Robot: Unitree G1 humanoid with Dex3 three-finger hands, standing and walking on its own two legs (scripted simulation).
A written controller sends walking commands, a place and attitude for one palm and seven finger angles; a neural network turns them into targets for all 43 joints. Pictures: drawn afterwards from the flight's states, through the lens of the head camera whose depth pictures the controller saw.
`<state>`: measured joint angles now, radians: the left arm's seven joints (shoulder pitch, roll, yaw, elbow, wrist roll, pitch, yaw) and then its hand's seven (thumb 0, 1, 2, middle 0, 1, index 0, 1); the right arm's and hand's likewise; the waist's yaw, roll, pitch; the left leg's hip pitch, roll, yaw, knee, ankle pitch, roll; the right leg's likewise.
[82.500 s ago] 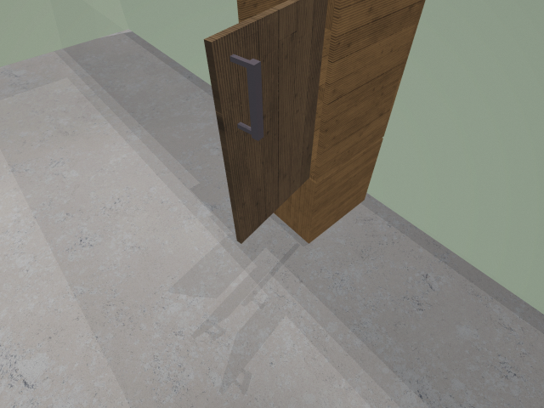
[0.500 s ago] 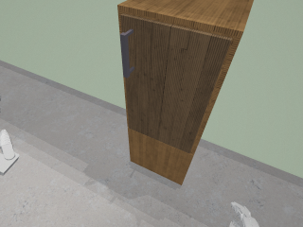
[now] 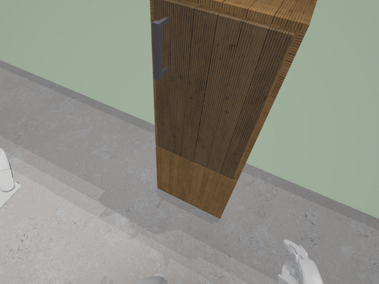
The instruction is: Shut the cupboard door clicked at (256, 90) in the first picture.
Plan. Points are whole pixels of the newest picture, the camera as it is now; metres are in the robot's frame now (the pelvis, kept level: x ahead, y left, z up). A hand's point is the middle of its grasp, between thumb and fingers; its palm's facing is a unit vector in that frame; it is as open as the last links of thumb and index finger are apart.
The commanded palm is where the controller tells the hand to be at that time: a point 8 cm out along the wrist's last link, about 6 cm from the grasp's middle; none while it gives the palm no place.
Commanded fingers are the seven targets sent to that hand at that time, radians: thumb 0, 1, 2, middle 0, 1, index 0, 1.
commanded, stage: step back with the hand held close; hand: left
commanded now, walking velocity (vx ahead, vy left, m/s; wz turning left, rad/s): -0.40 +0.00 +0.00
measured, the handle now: (161, 50) +0.67 +0.13 +0.16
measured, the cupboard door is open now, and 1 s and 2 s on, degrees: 0 0 0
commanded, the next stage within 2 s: stop stepping back and stand still in 0.52 s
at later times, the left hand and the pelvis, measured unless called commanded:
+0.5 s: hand out of the picture +0.15 +0.29 +0.21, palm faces +0.47 -0.82 -0.32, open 7.4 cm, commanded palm +0.09 +0.32 +0.20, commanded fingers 0.00 0.90 0.90 -0.20 -0.30 -0.20 -0.30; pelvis -0.05 +0.02 +0.03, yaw +0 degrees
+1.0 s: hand out of the picture +0.08 +0.29 +0.18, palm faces +0.43 -0.84 -0.34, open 7.5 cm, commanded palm +0.01 +0.32 +0.20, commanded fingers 0.00 0.90 0.90 -0.20 -0.30 -0.20 -0.30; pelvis -0.14 +0.02 +0.01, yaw -3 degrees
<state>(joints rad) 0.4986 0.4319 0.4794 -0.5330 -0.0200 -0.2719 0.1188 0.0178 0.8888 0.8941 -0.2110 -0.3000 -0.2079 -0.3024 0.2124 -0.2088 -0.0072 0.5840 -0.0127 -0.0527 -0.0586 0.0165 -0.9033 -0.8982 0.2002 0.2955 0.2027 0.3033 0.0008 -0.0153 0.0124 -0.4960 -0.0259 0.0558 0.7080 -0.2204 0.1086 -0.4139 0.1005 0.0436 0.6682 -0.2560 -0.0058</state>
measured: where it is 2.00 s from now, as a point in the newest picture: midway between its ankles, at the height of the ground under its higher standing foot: outside the picture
